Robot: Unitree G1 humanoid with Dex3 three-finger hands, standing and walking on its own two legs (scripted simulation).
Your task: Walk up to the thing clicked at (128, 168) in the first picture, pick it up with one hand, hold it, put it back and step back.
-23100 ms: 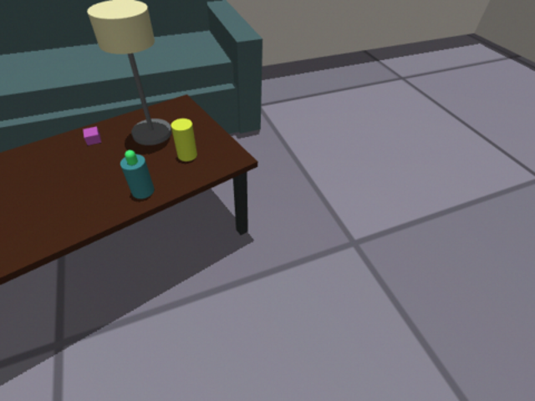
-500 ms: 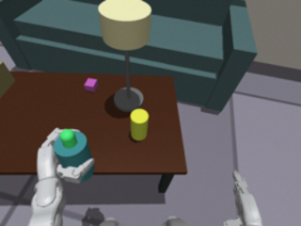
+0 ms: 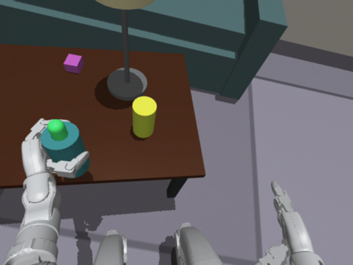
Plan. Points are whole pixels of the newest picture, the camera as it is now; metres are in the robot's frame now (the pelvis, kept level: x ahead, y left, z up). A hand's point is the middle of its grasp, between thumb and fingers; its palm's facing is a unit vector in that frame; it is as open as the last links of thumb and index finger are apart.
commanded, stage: crouch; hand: left
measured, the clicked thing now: (65, 146) +0.40 +0.19 -0.02
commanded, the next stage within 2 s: lower in 0.38 s
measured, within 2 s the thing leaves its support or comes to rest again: neither
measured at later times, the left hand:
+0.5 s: hand (69, 144) +0.43 +0.20 -0.07, palm faces +0.24 -0.97 -0.05, open 10.4 cm
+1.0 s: hand (72, 152) +0.44 +0.21 -0.13, palm faces +0.25 -0.97 -0.05, open 10.4 cm
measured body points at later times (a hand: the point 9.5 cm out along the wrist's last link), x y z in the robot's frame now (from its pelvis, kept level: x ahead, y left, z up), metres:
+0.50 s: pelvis +0.00 +0.00 -0.03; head +0.14 +0.04 +0.39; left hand +0.41 +0.25 -0.06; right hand +0.17 -0.27 -0.01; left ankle +0.04 +0.13 -0.64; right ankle +0.04 -0.14 -0.64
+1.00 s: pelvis +0.00 +0.00 -0.07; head +0.16 +0.06 +0.34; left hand +0.42 +0.26 -0.13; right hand +0.17 -0.27 -0.01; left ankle +0.04 +0.13 -0.64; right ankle +0.04 -0.14 -0.64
